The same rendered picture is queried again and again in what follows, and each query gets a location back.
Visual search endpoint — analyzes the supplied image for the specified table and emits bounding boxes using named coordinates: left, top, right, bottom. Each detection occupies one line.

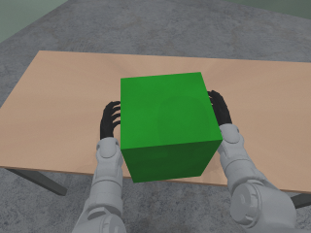
left=0, top=50, right=311, bottom=209

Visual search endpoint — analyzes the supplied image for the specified right robot hand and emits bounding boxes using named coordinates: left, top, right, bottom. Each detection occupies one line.
left=207, top=90, right=232, bottom=126

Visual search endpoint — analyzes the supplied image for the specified right robot forearm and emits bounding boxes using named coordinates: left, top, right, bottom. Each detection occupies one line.
left=217, top=123, right=296, bottom=220

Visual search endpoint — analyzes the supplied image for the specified left robot forearm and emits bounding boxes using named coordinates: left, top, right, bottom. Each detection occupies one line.
left=74, top=137, right=123, bottom=228

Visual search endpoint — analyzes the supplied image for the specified left robot hand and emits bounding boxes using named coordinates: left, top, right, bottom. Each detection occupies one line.
left=100, top=101, right=121, bottom=140

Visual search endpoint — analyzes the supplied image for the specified robot right upper arm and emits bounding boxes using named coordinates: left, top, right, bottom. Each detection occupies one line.
left=229, top=183, right=311, bottom=233

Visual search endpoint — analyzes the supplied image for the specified robot left upper arm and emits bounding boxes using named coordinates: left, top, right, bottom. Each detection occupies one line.
left=72, top=214, right=126, bottom=233

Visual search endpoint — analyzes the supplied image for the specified carton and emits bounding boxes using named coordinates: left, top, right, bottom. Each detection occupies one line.
left=121, top=72, right=223, bottom=183

